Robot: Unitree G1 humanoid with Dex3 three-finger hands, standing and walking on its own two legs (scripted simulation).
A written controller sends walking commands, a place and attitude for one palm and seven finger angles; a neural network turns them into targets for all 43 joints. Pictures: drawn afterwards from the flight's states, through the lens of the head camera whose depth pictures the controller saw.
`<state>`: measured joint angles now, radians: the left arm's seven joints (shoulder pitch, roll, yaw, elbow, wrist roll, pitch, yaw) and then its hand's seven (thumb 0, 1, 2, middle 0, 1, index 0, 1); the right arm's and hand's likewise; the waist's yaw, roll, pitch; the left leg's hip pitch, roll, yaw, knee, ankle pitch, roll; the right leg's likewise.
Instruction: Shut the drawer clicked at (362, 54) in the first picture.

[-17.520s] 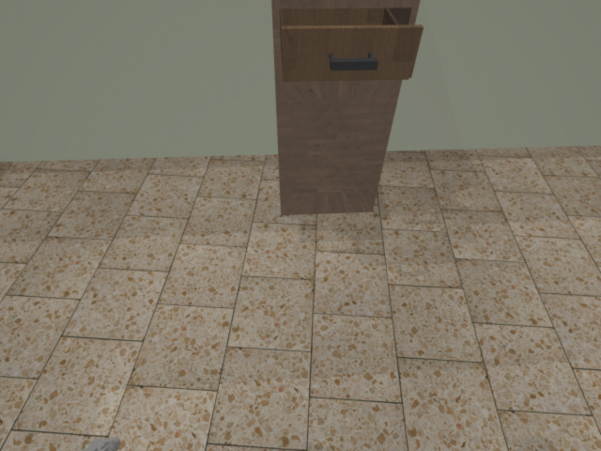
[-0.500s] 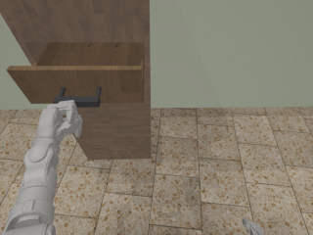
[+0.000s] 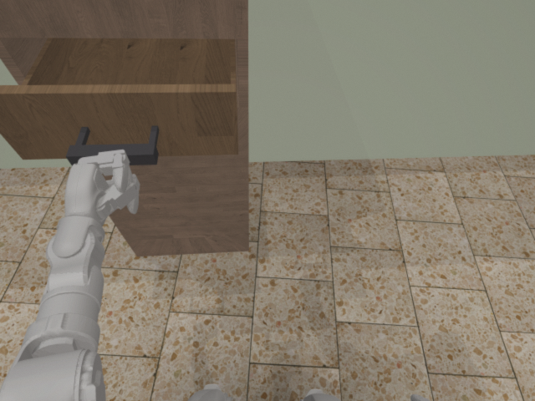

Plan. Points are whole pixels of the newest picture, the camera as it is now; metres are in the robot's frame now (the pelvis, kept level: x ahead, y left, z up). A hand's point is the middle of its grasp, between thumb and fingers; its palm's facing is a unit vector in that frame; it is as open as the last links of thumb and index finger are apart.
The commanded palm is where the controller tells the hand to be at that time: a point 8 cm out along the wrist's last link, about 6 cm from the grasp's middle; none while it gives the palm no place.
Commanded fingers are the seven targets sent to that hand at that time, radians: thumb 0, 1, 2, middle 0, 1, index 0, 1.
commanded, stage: bring the fist close to the handle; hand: left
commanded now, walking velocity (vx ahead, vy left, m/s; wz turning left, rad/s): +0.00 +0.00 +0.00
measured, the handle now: (117, 144) +0.49 +0.25 +0.07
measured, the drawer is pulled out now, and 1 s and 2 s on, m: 0.14 0.08 0.00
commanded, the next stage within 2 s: push the drawer shut in 0.22 s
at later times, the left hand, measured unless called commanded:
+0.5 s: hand (135, 185) +0.41 +0.20 +0.07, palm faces +0.07 -1.00 -0.01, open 3.3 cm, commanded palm +0.39 +0.25 +0.07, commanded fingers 0.00 0.90 0.90 -1.40 -1.60 -1.40 -1.60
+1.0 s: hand (141, 153) +0.47 +0.21 +0.08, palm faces +0.07 -1.00 -0.02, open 3.2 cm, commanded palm +0.46 +0.25 +0.07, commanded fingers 0.00 0.90 0.90 -1.40 -1.60 -1.40 -1.60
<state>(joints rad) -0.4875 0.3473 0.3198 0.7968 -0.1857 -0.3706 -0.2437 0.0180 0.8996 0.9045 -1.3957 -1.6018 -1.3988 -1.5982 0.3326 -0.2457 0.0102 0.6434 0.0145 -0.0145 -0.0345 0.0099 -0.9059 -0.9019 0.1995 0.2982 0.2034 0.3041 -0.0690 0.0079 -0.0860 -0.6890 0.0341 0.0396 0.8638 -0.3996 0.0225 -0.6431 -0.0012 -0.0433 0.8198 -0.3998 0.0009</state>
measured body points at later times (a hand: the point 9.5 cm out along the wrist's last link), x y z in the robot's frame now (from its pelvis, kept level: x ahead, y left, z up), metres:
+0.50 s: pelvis -0.01 -0.01 +0.00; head +0.06 +0.00 +0.44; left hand +0.40 +0.26 +0.08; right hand +0.09 -0.27 -0.11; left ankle +0.01 +0.10 -0.70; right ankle +0.00 -0.12 -0.70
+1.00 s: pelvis -0.02 -0.02 -0.02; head +0.09 +0.00 +0.42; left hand +0.46 +0.26 +0.08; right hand +0.01 -0.28 -0.13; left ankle +0.01 +0.10 -0.70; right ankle +0.00 -0.12 -0.70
